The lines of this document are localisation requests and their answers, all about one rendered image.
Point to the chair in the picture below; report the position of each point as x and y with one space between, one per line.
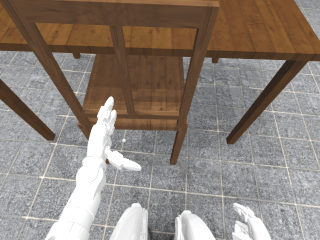
149 92

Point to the left robot hand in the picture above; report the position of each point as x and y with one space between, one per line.
100 137

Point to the robot left thigh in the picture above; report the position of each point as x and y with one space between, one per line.
132 223

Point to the table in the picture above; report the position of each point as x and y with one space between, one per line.
244 29

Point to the right robot hand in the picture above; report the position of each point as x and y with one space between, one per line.
255 228

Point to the left robot shin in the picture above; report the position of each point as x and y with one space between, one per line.
145 236

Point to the robot left forearm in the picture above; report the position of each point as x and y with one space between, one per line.
80 211

